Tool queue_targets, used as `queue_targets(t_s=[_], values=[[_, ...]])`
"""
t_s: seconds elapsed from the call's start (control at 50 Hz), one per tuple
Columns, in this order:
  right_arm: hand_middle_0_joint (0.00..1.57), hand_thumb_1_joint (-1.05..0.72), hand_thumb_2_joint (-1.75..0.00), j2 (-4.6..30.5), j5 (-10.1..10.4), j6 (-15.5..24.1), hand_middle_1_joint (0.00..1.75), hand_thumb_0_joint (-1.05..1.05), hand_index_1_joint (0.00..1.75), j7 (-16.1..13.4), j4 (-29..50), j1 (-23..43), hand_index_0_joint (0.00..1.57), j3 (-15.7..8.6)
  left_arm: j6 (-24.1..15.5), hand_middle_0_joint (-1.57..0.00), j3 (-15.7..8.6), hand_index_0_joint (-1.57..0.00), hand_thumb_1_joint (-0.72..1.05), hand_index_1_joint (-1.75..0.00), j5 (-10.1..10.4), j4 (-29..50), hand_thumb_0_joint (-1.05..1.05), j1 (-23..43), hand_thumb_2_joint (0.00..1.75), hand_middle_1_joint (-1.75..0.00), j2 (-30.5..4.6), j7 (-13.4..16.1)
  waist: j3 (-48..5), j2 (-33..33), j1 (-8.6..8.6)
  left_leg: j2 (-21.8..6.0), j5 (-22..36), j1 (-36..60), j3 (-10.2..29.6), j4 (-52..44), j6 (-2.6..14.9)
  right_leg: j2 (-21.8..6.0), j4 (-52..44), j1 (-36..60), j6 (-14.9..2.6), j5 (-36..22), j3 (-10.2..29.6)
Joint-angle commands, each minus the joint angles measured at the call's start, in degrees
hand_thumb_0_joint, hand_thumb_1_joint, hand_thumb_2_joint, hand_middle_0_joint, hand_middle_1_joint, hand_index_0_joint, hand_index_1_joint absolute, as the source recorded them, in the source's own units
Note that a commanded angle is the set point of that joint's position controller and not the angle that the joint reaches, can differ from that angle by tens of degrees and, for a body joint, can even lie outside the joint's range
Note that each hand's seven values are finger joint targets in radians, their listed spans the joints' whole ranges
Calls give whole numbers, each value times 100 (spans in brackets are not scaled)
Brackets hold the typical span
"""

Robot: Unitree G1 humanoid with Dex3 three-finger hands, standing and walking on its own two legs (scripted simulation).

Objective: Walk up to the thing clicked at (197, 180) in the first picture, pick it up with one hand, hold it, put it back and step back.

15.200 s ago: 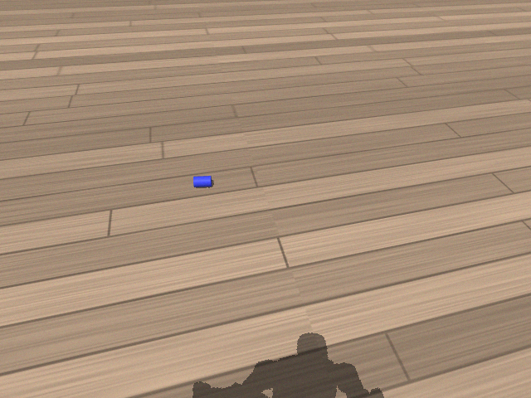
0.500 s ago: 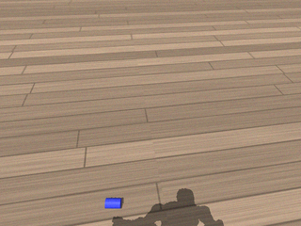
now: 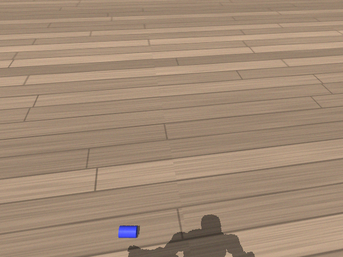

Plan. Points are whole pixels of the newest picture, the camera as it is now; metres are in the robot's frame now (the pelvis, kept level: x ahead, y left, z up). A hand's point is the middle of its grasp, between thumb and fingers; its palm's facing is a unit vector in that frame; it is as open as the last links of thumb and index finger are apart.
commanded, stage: stand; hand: left
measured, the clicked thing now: (128, 231) +0.41 +0.24 -0.75
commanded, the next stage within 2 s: walk up in 0.04 s
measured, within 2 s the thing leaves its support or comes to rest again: neither
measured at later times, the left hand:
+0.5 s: hand out of the picture +0.05 +0.31 -0.19, palm faces -0.07 -0.93 -0.36, open 7.4 cm
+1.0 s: hand out of the picture -0.08 +0.28 -0.15, palm faces -0.07 -0.91 -0.41, open 7.4 cm
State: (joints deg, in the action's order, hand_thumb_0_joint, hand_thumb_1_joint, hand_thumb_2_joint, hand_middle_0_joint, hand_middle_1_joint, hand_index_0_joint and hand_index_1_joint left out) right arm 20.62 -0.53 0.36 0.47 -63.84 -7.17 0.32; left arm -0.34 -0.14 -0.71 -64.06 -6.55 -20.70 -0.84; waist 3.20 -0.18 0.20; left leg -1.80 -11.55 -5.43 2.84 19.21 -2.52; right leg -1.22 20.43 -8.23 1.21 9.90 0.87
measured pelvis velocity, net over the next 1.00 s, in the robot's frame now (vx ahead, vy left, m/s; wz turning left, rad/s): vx -0.21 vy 0.02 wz -0.07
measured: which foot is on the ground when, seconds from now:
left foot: down 0.00-0.18, up 0.20-0.32, down 0.34-0.78, up 0.80-1.00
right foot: down 0.00-0.34, up 0.36-0.72, down 0.74-1.00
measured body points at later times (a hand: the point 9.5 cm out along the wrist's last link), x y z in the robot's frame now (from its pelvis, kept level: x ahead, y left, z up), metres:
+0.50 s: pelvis -0.09 +0.05 -0.02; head -0.01 +0.08 +0.42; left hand +0.06 +0.36 -0.16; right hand -0.05 -0.27 -0.13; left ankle -0.09 +0.15 -0.75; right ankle -0.08 -0.08 -0.68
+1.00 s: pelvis -0.21 +0.02 -0.02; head -0.15 +0.01 +0.43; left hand -0.08 +0.33 -0.12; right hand -0.11 -0.30 -0.14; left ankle -0.25 +0.18 -0.68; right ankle -0.16 -0.08 -0.75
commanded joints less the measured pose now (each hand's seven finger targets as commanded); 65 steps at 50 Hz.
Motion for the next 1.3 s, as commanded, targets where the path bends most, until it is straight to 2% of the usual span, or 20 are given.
queue_targets(t_s=[0.0, 0.1, 0.18, 0.26, 0.32, 0.36, 0.4, 0.46, 0.64, 0.74, 0.78, 0.8, 0.88, 1.02, 1.08, 1.12, 1.14, 1.16, 1.22, 1.28], values=[[20, -90, -90, 1224, 13, 106, 30, 0, 30, -81, 336, 176, 20, -266, -132, -20, -237, -20, 90, -30, 29, 349, 0, 201, 90, -30, -1234, 110, -423, -18, -17, -514, 765, -134, 267, -273, 306, -579, -264, 268, -233, -814, 426], [20, -90, -90, 1316, 157, -119, 30, 0, 30, -98, 586, 103, 20, -450, 60, -20, -560, -20, 90, -30, 145, 714, 0, 128, 90, -30, -1560, 209, -529, 348, -32, -104, 1750, -289, -21, 1388, 455, -861, 368, -155, -755, -2705, 605], [20, -90, -90, 1227, 63, -327, 30, 0, 30, -73, 762, -347, 20, -542, 146, -20, -634, -20, 90, -30, -35, 1246, 0, 654, 90, -30, -1736, 221, -601, 1219, 55, 419, -1975, -652, -42, 3333, 453, -1934, 54, -934, -1601, -2050, 1613], [20, -90, -90, 1228, 55, -300, 30, 0, 30, -28, 890, -803, 20, -653, 220, -20, -573, -20, 90, -30, -101, 1582, 0, 1051, 90, -30, -1580, 247, -655, 1148, 343, 153, -1149, -614, 57, 2284, 544, -1426, 905, -1068, -1089, -1684, 994], [20, -90, -90, 1855, -167, -176, 30, 0, 30, -103, 1073, -546, 20, -828, 324, -20, -457, -20, 90, -30, 16, 1774, 0, 736, 90, -30, -1030, 289, -480, -1301, 183, -1080, 2816, -113, 1787, 205, 776, 597, 3124, -2051, -365, 1572, 333], [20, -90, -90, 1871, -213, -153, 30, 0, 30, -140, 1264, -466, 20, -823, 402, -20, -485, -20, 90, -30, -16, 1688, 0, 213, 90, -30, -1043, 337, -677, -647, 15, -1448, 4349, 145, 1551, 730, 1143, 728, 4019, -2218, -324, 2578, 833], [20, -90, -90, 1937, -167, -152, 30, 0, 30, -198, 1446, -124, 20, -862, 385, -20, -542, -20, 90, -30, -46, 1647, 0, 390, 90, -30, -1184, 394, -678, -1086, 115, -1813, 3189, -314, 2021, 451, 1590, 687, 4620, -2080, -298, 2407, 1156], [20, -90, -90, 1529, -169, -93, 30, 0, 30, -299, 1638, 234, 20, -722, 397, -20, -566, -20, 90, -30, 7, 1631, 0, -44, 90, -30, -1229, 323, -457, -860, -197, -1205, 3348, 85, 1106, 925, 1417, 677, 4934, -2435, -216, 1832, 1073], [20, -90, -90, 1598, -70, -118, 30, 0, 30, -346, 1757, -375, 20, -774, 293, -20, -690, -20, 90, -30, -86, 1989, 0, -104, 90, -30, -1100, 199, -674, -725, 142, -1325, 2746, 455, 951, 1243, 1477, 305, 2423, -1510, -57, 1741, 356], [20, -90, -90, 1420, 42, -198, 30, 0, 30, -254, 1971, 72, 20, -666, 191, -20, -797, -20, 90, -30, -180, 1752, 0, -753, 90, -30, -1291, 177, -894, -245, -189, -749, 1022, -1077, 439, 2070, 814, -207, 494, 175, -465, -760, 799], [20, -90, -90, 1199, 86, -244, 30, 0, 30, -341, 2012, 195, 20, -653, 202, -20, -941, -20, 90, -30, -163, 2034, 0, -296, 90, -30, -2058, 155, -321, 1692, -357, 679, -2668, -1809, 8, 4311, 298, -2067, -18, -986, -1962, -1870, 3121], [20, -90, -90, 1345, 107, -261, 30, 0, 30, -350, 1916, -54, 20, -696, 173, -20, -931, -20, 90, -30, -149, 2170, 0, -115, 90, -30, -1968, 162, -63, 1467, -210, 474, -2800, -1592, 533, 4936, 277, -2215, -116, -1537, -2048, -1780, 3222], [20, -90, -90, 1196, 106, -204, 30, 0, 30, -328, 1704, -386, 20, -561, 215, -20, -835, -20, 90, -30, -146, 2336, 0, 165, 90, -30, -1300, 204, -129, 775, -34, 836, -1912, -2038, 573, 5033, 191, -996, 501, -761, -1312, -2131, 1326], [20, -90, -90, 1116, -27, -41, 30, 0, 30, -378, 1915, -526, 20, -543, 363, -20, -834, -20, 90, -30, -211, 2588, 0, -434, 90, -30, -1247, 221, -865, 1299, -310, 348, -1746, -1941, -90, 2158, 118, -1041, 1115, 854, -1324, -2483, 1281], [20, -90, -90, 1160, -111, -17, 30, 0, 30, -334, 1743, -966, 20, -638, 474, -20, -790, -20, 90, -30, -92, 2689, 0, -180, 90, -30, -1298, 163, -965, 920, -12, 435, 1, -824, -441, 268, 252, -827, 1638, 132, -934, -1408, 1100], [20, -90, -90, 1919, -297, -24, 30, 0, 30, -314, 1840, -720, 20, -842, 500, -20, -662, -20, 90, -30, -55, 2714, 0, -269, 90, -30, -855, 127, -735, -1010, -60, -1382, 564, 81, 2139, -89, 969, 326, 2981, -2258, -355, 1685, 583], [20, -90, -90, 2372, -239, -54, 30, 0, 30, -262, 1992, -466, 20, -915, 498, -20, -802, -20, 90, -30, -105, 2732, 0, 61, 90, -30, -1189, 216, -552, -1233, 158, -2350, 752, -1133, 2776, -161, 1822, 649, 4221, -1853, -214, 2745, 709], [20, -90, -90, 2372, -211, 1, 30, 0, 30, -308, 2102, -141, 20, -945, 500, -20, -871, -20, 90, -30, -164, 2673, 0, 127, 90, -30, -1374, 233, -291, -1313, 130, -2673, 686, -1752, 3237, -333, 2139, 488, 5071, -1598, -193, 2678, 1180], [20, -90, -90, 1503, -247, 64, 30, 0, 30, -347, 2183, 465, 20, -698, 487, -20, -900, -20, 90, -30, -30, 2228, 0, -688, 90, -30, -1262, 125, -153, -503, -478, -1220, 1292, -1118, 935, 213, 1357, 765, 5500, -2005, -209, 1682, 1259], [20, -90, -90, 1391, -193, 100, 30, 0, 30, -262, 2000, -100, 20, -710, 367, -20, -873, -20, 90, -30, -38, 2089, 0, -676, 90, -30, -1206, 33, -218, -801, -87, -819, -525, -450, 846, 103, 1146, 653, 4382, -1956, -41, 1408, 880]])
